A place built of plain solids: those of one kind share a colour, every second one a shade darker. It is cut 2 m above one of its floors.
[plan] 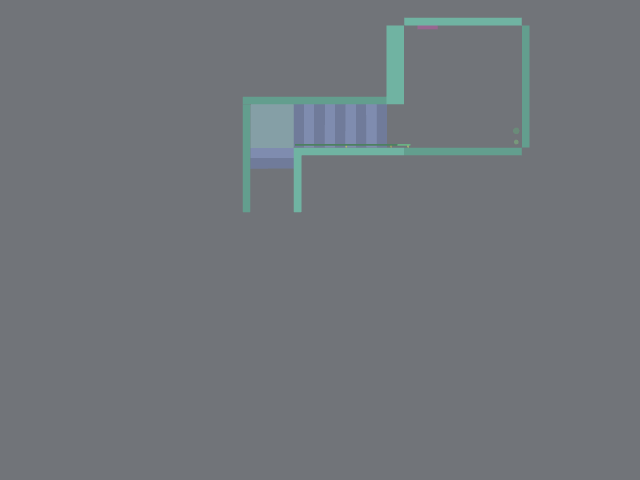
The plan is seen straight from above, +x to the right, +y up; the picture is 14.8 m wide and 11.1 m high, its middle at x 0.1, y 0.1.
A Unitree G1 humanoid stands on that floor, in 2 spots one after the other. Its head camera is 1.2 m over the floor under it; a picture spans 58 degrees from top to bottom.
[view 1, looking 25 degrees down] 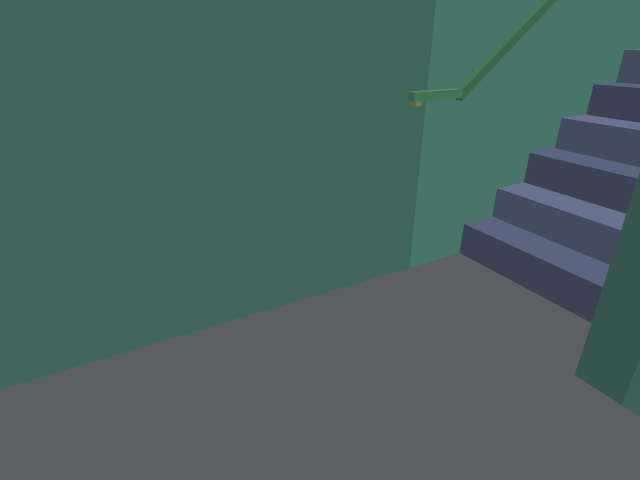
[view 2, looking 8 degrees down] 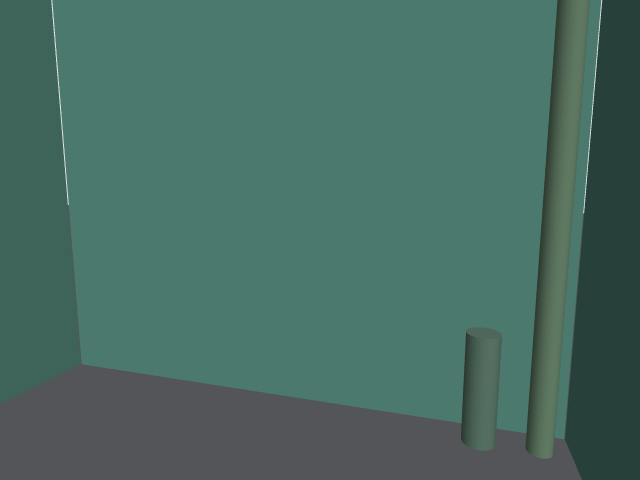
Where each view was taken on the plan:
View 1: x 3.56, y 3.91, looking -119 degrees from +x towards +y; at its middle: wall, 2.11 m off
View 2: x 2.65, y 2.78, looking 17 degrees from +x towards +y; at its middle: wall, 2.24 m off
